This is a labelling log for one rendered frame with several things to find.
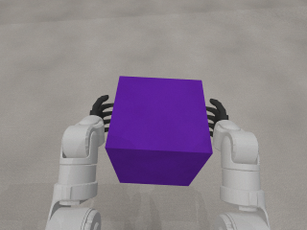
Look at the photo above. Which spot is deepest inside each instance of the right robot forearm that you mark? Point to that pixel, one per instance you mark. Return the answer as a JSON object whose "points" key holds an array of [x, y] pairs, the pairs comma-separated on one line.
{"points": [[240, 160]]}

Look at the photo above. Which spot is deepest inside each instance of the robot right hand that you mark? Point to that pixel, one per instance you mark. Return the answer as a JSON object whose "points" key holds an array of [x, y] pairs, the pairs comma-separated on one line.
{"points": [[219, 112]]}

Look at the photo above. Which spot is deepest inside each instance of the left robot forearm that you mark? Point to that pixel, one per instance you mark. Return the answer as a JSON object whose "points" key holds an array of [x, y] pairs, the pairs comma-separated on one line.
{"points": [[78, 158]]}

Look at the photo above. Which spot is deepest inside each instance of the robot left hand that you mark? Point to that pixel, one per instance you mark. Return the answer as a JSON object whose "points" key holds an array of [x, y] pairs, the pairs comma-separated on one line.
{"points": [[98, 108]]}

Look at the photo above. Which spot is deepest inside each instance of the right robot upper arm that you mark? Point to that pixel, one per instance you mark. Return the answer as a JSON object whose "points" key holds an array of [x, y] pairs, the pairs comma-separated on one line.
{"points": [[239, 221]]}

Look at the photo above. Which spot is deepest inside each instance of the carton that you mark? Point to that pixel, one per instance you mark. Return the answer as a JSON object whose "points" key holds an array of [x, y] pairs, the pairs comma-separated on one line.
{"points": [[158, 132]]}

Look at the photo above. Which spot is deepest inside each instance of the left robot upper arm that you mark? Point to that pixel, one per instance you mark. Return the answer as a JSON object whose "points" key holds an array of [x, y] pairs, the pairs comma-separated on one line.
{"points": [[75, 218]]}

